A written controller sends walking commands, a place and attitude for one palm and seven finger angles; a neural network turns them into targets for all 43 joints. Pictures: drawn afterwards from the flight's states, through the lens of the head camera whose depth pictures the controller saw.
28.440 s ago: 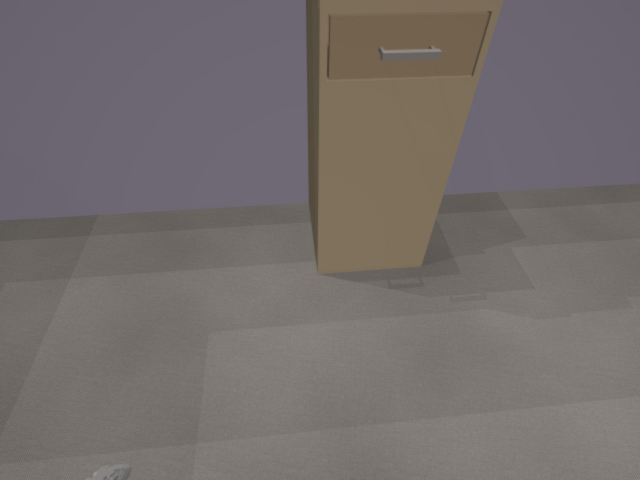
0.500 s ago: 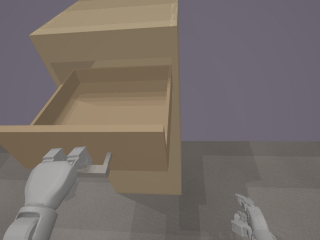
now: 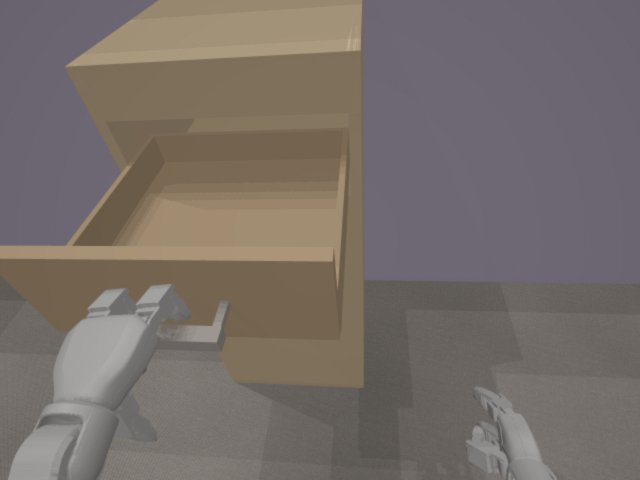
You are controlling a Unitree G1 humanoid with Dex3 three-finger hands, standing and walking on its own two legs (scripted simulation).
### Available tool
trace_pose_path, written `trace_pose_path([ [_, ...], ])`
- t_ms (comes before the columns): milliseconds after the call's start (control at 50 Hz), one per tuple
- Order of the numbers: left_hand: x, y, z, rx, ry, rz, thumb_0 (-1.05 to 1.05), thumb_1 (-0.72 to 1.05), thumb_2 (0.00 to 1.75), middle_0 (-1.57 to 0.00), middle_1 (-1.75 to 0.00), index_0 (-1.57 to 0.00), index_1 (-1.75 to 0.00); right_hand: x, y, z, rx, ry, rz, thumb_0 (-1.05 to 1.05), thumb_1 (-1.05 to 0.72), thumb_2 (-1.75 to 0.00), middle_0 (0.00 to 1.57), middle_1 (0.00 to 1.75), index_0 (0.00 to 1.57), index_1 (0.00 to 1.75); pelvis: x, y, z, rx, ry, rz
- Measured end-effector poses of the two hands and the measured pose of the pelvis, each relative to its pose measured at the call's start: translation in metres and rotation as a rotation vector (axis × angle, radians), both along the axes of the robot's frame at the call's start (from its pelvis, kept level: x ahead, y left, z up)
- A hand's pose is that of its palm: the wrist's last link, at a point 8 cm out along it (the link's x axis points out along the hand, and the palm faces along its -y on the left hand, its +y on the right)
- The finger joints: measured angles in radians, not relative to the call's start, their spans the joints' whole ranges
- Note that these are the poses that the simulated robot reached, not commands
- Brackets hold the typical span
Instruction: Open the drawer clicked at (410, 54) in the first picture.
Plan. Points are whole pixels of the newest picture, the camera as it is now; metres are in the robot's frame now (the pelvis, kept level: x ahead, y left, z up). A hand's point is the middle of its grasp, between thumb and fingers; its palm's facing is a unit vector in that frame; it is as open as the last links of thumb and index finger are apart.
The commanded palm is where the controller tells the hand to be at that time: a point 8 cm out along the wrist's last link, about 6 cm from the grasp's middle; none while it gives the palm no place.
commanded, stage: lift the hand off the handle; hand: left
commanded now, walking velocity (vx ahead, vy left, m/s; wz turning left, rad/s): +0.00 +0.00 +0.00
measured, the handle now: (164, 322) +0.24 +0.22 +0.12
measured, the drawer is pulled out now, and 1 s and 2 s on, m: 0.30 0.30 0.30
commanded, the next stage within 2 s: draw the hand back to the body in 1.62 s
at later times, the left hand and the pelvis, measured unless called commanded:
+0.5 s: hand (144, 361) +0.20 +0.23 +0.10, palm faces +0.07 -0.11 -0.99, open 13.3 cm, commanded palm +0.17 +0.23 +0.17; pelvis -0.01 +0.01 +0.00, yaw +1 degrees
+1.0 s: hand (126, 328) +0.20 +0.23 +0.16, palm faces +0.14 -0.09 -0.99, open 13.3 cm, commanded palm +0.17 +0.23 +0.25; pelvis -0.01 +0.00 +0.01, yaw +1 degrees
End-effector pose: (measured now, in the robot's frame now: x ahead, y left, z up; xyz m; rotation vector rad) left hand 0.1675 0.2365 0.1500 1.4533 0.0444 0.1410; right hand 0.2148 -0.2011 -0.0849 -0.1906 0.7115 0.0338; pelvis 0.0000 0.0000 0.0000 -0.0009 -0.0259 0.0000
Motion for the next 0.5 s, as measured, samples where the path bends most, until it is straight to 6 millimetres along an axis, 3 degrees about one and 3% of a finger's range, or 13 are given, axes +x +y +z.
trace_pose_path([
  [160,-0.001,-0.002,-0.005,-0.021,-0.012,0.014,0.0,-0.47,0.31,-0.3,-1.21,-0.33,-1.21,-0.001,0.008,-0.001,0.014,0.011,0.016,0.02,-0.9,-0.9,0.2,0.3,0.2,0.3,0.0,0.004,0.0,0.0,0.014,-0.002],
  [500,0.007,-0.001,0.002,0.004,-0.004,0.004,0.0,-0.49,0.3,-0.37,-1.25,-0.4,-1.27,0.001,0.023,0.001,0.028,0.003,0.036,0.02,-0.9,-0.9,0.2,0.3,0.2,0.3,-0.007,0.006,0.001,-0.002,-0.016,0.012],
])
